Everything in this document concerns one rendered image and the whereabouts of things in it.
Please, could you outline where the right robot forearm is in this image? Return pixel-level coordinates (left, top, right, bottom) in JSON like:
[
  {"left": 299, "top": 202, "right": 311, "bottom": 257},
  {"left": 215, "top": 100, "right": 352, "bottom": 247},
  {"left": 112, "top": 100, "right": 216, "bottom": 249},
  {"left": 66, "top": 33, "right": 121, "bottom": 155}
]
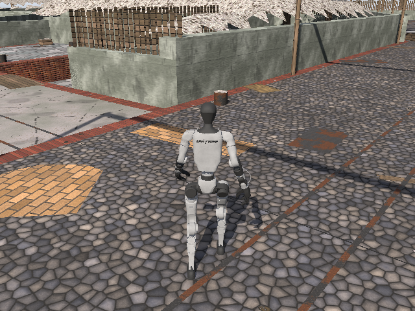
[{"left": 233, "top": 158, "right": 248, "bottom": 189}]

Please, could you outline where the humanoid robot head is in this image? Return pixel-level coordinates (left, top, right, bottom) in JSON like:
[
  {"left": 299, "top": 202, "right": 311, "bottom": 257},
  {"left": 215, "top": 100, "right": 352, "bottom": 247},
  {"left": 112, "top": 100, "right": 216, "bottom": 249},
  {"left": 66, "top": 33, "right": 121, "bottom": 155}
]
[{"left": 197, "top": 102, "right": 219, "bottom": 133}]

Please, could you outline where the left robot forearm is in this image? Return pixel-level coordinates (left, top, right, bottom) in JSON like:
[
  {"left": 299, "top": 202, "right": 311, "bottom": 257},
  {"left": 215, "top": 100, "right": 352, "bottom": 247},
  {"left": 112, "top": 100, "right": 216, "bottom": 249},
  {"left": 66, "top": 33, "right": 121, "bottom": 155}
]
[{"left": 175, "top": 154, "right": 184, "bottom": 173}]

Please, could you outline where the left robot upper arm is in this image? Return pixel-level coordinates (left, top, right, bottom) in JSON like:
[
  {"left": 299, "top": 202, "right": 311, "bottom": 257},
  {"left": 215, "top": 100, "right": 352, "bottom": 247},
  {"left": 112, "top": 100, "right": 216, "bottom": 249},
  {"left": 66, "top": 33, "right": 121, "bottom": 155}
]
[{"left": 177, "top": 130, "right": 195, "bottom": 164}]

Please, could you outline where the right robot upper arm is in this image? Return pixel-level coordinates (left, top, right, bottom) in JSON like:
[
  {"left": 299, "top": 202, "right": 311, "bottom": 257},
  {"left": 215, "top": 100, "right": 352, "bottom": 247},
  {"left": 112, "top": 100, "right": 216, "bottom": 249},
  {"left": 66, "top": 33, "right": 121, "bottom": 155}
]
[{"left": 221, "top": 131, "right": 239, "bottom": 168}]

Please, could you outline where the left robot foot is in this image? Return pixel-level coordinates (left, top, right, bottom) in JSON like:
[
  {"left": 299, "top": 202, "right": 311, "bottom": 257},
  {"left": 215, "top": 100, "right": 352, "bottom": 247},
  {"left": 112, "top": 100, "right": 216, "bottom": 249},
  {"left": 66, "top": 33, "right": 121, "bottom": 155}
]
[{"left": 187, "top": 262, "right": 196, "bottom": 280}]

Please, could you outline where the robot right hand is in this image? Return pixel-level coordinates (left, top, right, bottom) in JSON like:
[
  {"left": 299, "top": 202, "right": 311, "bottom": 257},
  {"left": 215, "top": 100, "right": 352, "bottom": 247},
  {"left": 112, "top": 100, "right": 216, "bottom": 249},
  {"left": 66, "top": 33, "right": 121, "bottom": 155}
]
[{"left": 236, "top": 187, "right": 251, "bottom": 205}]

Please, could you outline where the robot left hand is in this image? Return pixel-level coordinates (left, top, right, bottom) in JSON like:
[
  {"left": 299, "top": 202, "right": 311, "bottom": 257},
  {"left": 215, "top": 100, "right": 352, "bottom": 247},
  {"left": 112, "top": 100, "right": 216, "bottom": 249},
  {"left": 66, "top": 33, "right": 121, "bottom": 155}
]
[{"left": 175, "top": 169, "right": 190, "bottom": 181}]

